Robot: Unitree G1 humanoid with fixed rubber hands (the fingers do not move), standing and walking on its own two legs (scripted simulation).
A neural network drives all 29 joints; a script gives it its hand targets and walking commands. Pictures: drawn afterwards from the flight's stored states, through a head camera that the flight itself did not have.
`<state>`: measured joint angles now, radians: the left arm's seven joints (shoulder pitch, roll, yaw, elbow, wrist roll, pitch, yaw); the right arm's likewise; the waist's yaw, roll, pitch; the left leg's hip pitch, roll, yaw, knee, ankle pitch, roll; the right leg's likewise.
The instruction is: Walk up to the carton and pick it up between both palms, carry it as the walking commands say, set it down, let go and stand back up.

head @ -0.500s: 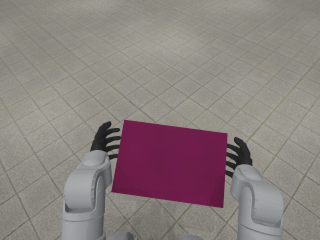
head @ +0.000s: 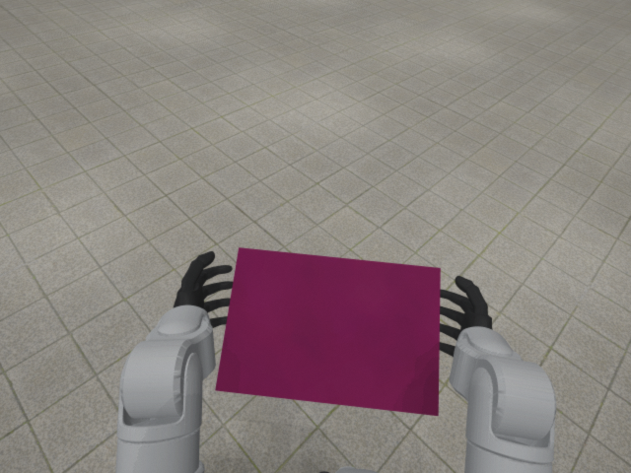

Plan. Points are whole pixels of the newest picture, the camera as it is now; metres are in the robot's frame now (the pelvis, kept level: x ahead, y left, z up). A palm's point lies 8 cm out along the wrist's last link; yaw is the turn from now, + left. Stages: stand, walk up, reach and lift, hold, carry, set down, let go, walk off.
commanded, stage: carry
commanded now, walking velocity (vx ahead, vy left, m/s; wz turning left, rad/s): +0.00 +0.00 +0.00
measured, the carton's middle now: (329, 330) +0.30 -0.02 +0.00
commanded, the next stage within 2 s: none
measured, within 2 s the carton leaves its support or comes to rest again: neither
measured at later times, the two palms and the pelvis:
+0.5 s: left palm (191, 354) +0.21 +0.14 +0.10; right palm (493, 397) +0.19 -0.18 +0.08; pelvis -0.05 +0.00 -0.01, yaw -2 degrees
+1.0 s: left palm (196, 356) +0.23 +0.14 +0.05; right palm (472, 398) +0.20 -0.17 +0.04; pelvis -0.05 +0.00 -0.01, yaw -2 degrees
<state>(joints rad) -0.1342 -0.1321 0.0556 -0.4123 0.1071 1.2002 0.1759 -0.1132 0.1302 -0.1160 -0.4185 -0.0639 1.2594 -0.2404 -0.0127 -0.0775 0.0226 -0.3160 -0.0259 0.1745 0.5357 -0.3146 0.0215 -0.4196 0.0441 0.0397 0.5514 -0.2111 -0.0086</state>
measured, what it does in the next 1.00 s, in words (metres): steps on the spot: right foot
